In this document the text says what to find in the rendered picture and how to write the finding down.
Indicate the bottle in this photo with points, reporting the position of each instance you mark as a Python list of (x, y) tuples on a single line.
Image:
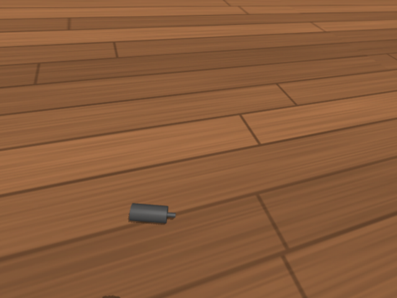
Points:
[(150, 213)]

